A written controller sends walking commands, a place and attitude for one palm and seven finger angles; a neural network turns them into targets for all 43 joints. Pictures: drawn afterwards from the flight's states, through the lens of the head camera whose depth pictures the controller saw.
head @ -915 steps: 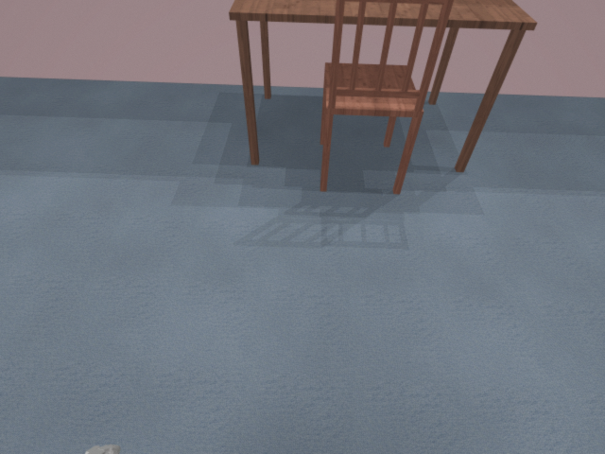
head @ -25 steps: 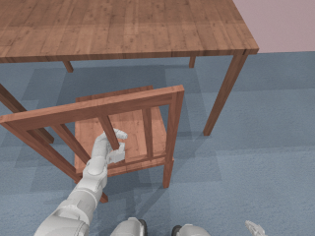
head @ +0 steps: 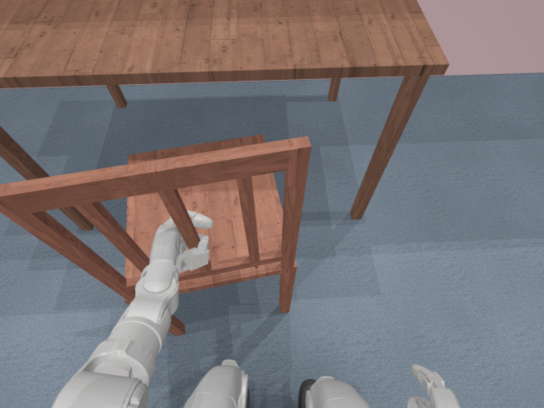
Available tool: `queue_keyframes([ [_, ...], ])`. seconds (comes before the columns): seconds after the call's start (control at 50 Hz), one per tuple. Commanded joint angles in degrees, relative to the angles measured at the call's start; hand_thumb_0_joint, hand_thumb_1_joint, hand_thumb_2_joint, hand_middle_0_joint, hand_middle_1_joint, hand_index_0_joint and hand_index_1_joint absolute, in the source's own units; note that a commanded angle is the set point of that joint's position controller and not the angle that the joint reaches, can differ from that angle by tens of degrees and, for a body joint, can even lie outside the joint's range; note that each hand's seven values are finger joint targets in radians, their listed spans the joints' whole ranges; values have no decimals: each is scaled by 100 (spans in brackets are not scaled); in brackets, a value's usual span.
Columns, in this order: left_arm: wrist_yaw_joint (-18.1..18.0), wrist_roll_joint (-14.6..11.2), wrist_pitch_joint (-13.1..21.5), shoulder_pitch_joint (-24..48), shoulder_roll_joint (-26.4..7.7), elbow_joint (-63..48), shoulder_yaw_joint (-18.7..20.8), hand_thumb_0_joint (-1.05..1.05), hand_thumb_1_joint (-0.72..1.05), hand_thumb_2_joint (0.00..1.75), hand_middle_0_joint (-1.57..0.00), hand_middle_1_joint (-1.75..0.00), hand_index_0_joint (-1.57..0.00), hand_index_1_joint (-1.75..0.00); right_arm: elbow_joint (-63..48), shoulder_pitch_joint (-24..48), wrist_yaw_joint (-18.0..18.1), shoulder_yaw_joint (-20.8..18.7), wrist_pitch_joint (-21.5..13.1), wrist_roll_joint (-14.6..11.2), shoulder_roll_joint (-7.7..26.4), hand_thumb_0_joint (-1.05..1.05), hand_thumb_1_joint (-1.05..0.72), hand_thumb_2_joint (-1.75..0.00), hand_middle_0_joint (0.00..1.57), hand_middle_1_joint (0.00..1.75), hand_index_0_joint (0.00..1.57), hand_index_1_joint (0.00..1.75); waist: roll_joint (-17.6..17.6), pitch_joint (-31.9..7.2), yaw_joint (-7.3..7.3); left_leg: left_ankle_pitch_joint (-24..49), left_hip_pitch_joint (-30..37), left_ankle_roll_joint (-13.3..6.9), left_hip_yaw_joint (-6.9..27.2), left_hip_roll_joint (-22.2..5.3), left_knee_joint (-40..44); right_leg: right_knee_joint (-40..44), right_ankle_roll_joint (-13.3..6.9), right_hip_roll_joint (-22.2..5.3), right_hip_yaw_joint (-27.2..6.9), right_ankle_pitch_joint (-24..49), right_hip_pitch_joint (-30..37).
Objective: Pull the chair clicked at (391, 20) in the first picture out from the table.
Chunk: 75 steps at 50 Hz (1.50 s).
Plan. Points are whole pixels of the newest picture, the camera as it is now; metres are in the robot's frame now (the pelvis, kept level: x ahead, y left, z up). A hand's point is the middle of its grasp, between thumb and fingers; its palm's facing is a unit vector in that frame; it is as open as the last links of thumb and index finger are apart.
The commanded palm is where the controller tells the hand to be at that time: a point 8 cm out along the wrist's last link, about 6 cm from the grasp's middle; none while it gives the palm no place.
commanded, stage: step backward, pulling the chair out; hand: left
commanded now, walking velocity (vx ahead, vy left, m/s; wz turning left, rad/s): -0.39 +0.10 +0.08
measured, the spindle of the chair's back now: (190, 235) +0.38 +0.14 -0.06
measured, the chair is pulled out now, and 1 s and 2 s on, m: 0.20 0.32 0.53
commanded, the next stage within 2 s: none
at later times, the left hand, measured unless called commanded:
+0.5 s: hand (194, 282) +0.30 +0.13 -0.06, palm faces -0.01 -0.98 -0.18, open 5.3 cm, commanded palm +0.29 +0.18 -0.06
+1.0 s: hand (188, 322) +0.24 +0.13 -0.06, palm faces -0.04 -0.98 -0.17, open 5.3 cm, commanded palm +0.22 +0.18 -0.05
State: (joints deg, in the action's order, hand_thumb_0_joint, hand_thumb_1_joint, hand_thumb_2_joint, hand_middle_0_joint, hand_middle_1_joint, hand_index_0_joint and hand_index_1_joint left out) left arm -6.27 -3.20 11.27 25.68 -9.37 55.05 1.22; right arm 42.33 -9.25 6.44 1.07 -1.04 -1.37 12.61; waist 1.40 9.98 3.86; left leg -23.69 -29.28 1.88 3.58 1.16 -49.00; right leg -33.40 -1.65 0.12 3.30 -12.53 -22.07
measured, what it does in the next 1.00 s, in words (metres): walks backwards: left foot, then right foot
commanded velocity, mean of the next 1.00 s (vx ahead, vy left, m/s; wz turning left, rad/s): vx -0.38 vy -0.02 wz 0.00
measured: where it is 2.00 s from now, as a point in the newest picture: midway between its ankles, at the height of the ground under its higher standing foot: outside the picture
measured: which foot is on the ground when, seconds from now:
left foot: up 0.00-0.10, down 0.12-0.82, up 0.84-0.96, down 0.98-1.00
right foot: down 0.00-0.60, up 0.62-0.72, down 0.74-1.00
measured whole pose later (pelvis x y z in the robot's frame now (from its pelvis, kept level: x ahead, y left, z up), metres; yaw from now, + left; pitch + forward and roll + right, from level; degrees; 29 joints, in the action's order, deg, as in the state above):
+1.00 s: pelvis -0.13 +0.02 +0.00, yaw +2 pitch +2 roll -1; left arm -5.8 -2.2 9.3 29.5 -8.6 55.7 0.0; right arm 41.8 -9.2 7.8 -1.0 1.7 -1.4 15.9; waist 1.2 9.9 5.6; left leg -14.4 -20.7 1.5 1.6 -1.3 -34.6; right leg -31.3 1.4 -2.3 2.0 -9.3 -24.3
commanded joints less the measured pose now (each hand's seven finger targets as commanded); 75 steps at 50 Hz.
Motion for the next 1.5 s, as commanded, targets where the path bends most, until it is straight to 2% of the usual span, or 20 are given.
queue_keyframes([
  [0.0, -12, 202, 118, 1373, -1043, -911, 208, 0, 90, 90, -50, -145, -50, -145, -431, -81, 155, -220, -147, 37, 801, 0, -90, -90, 20, 30, 20, 30, -873, -2640, -231, -285, 518, 52, 336, -310, 492, 532, -561, -2023, -1055, 3990, 1950],
  [0.18, 125, 203, 176, 1753, -450, -1741, -309, 0, 90, 90, -50, -145, -50, -145, -804, -218, 137, -436, 273, 86, 915, 0, -90, -90, 20, 30, 20, 30, 668, -3231, -118, 4956, 2061, -387, 540, -1376, 2106, -440, 158, -578, -277, 1933, 1474],
  [0.32, 96, 250, 333, 1395, -571, -1757, -122, 0, 90, 90, -50, -145, -50, -145, -894, -258, 12, -465, 212, 94, 826, 0, -90, -90, 20, 30, 20, 30, 534, -2786, -145, 3443, 1148, -353, 269, -1376, 1842, -173, 67, -515, -329, 1755, 1623],
  [0.4, 24, 227, 373, 1333, -1044, -1201, 108, 0, 90, 90, -50, -145, -50, -145, -654, -386, 96, -470, 128, -2, 750, 0, -90, -90, 20, 30, 20, 30, -905, -2961, -163, -451, 972, 78, -357, -193, 315, 1332, -437, -1839, -1520, 1483, 1116],
  [0.46, -4, 281, 274, 1543, -856, -841, 86, 0, 90, 90, -50, -145, -50, -145, -476, -296, 105, -320, 33, 45, 719, 0, -90, -90, 20, 30, 20, 30, -1158, -2899, -211, -687, 734, 6, 61, -278, 15, 1244, -547, -2023, -1259, 1616, 1343],
  [0.52, 21, 187, 201, 1574, -655, -801, -93, 0, 90, 90, -50, -145, -50, -145, -389, -401, 181, -274, 45, 18, 836, 0, -90, -90, 20, 30, 20, 30, -934, -2803, -97, 628, 1447, -64, -129, -473, 2175, 686, -85, -1443, -614, 1637, 1194],
  [0.6, 111, 178, 329, 2095, -419, -1356, -298, 0, 90, 90, -50, -145, -50, -145, -728, -93, 131, -334, 153, 133, 818, 0, -90, -90, 20, 30, 20, 30, 1417, -2341, -272, 2445, 673, -917, 1143, -1951, 2963, -1439, 207, -303, -214, -906, 863],
  [0.68, 99, 232, 419, 2059, -474, -906, -142, 0, 90, 90, -50, -145, -50, -145, -427, -572, -10, -488, -6, 111, 911, 0, -90, -90, 20, 30, 20, 30, 416, -2648, -158, 5323, 2455, -750, 876, -1754, 1600, 107, 124, -282, -346, 350, 704],
  [0.74, 122, 354, 568, 2198, -560, -877, -247, 0, 90, 90, -50, -145, -50, -145, -380, -614, -49, -456, -38, 94, 864, 0, -90, -90, 20, 30, 20, 30, 632, -2815, -66, 4179, 1857, -260, 248, -1275, 1461, 519, 9, -762, -669, 2761, 1444],
  [0.78, 40, 247, 545, 1954, -1070, -699, 102, 0, 90, 90, -50, -145, -50, -145, -367, -656, 82, -566, -22, -17, 940, 0, -90, -90, 20, 30, 20, 30, -492, -3328, -68, 2316, 1340, 60, -148, -749, 854, 481, -325, -1451, -1258, 4344, 2196],
  [0.86, 74, 239, 317, 1593, -980, -696, 127, 0, 90, 90, -50, -145, -50, -145, -499, -237, 137, -379, -13, 37, 816, 0, -90, -90, 20, 30, 20, 30, -693, -3005, -255, -383, 641, 71, 236, -414, 370, 715, -607, -2076, -1347, 3903, 1943],
  [0.94, 76, 131, 159, 1413, -769, -1116, -46, 0, 90, 90, -50, -145, -50, -145, -652, -304, 234, -401, 129, 30, 963, 0, -90, -90, 20, 30, 20, 30, -726, -3048, -152, 2224, 1474, -111, 152, -817, 2229, 300, -7, -1204, -682, 3203, 1832],
  [1.04, 154, 186, 236, 1643, -407, -1505, -246, 0, 90, 90, -50, -145, -50, -145, -857, -174, 49, -402, 230, 153, 832, 0, -90, -90, 20, 30, 20, 30, 1305, -2621, -258, 4131, 1598, -798, 835, -1862, 2510, -936, 155, -263, -260, -798, 775],
  [1.12, 132, 287, 410, 1879, -413, -1282, -247, 0, 90, 90, -50, -145, -50, -145, -622, -508, -105, -460, 81, 149, 854, 0, -90, -90, 20, 30, 20, 30, 864, -2873, -137, 5552, 2679, -637, 618, -1693, 1526, 338, 87, -353, -411, 706, 812],
  [1.2, 56, 252, 516, 1838, -1074, -976, 134, 0, 90, 90, -50, -145, -50, -145, -563, -536, 45, -539, 90, 6, 869, 0, -90, -90, 20, 30, 20, 30, -460, -3281, -34, 2766, 1625, -21, -196, -924, 995, 529, -188, -1230, -1112, 3890, 1928],
  [1.24, 72, 248, 489, 1750, -1131, -803, 133, 0, 90, 90, -50, -145, -50, -145, -614, -220, 116, -464, 51, 12, 802, 0, -90, -90, 20, 30, 20, 30, -694, -2998, -200, -198, 991, 83, -110, -380, 175, 998, -530, -1957, -1569, 3447, 1516],
  [1.28, 39, 263, 347, 1488, -1185, -615, 229, 0, 90, 90, -50, -145, -50, -145, -488, -155, 147, -410, 11, 62, 865, 0, -90, -90, 20, 30, 20, 30, -615, -2724, -275, -463, 814, 55, 183, -345, 94, 1047, -663, -2061, -1483, 2782, 1337],
  [1.36, 71, 168, 229, 1528, -801, -837, -2, 0, 90, 90, -50, -145, -50, -145, -468, -340, 208, -330, 16, 54, 879, 0, -90, -90, 20, 30, 20, 30, -919, -2794, -170, 1178, 1412, -66, 12, -629, 2147, 499, -133, -1383, -832, 2630, 1561],
  [1.42, 144, 135, 285, 1879, -405, -1304, -294, 0, 90, 90, -50, -145, -50, -145, -761, -104, 121, -356, 125, 131, 895, 0, -90, -90, 20, 30, 20, 30, 1145, -2589, -263, 3293, 1319, -734, 1038, -1785, 2737, -783, 236, -344, -263, 133, 1025],
  [1.48, 129, 134, 327, 1928, -482, -1319, -128, 0, 90, 90, -50, -145, -50, -145, -598, -360, -5, -427, 56, 195, 810, 0, -90, -90, 20, 30, 20, 30, 889, -2609, -239, 5211, 2258, -1102, 1291, -2164, 2211, -1027, 143, -212, -405, -1280, 276],
])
